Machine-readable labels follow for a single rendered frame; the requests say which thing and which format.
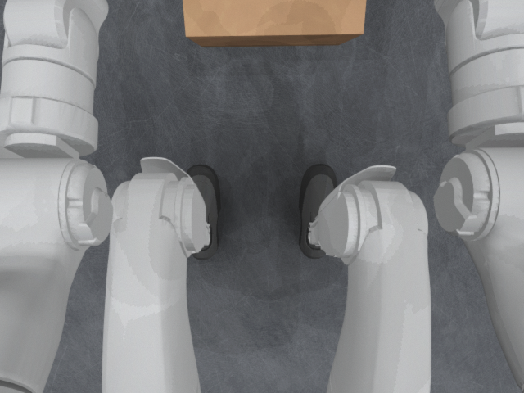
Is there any right robot upper arm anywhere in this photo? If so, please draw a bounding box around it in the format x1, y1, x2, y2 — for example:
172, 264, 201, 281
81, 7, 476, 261
433, 147, 524, 393

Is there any right robot forearm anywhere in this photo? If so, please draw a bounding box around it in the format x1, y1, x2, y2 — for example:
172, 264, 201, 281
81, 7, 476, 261
434, 0, 524, 150

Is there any left robot upper arm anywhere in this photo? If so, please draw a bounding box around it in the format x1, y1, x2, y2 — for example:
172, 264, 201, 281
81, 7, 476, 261
0, 158, 113, 393

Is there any left robot forearm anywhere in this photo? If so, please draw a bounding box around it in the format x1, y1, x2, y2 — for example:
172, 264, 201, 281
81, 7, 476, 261
0, 0, 109, 158

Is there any right robot foot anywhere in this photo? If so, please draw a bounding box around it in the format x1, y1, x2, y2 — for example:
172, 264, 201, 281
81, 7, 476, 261
299, 164, 337, 259

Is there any carton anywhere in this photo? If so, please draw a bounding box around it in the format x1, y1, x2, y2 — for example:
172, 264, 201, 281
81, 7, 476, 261
183, 0, 366, 47

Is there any left robot shin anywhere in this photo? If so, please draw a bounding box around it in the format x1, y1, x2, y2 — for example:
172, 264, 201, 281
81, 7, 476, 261
111, 157, 210, 253

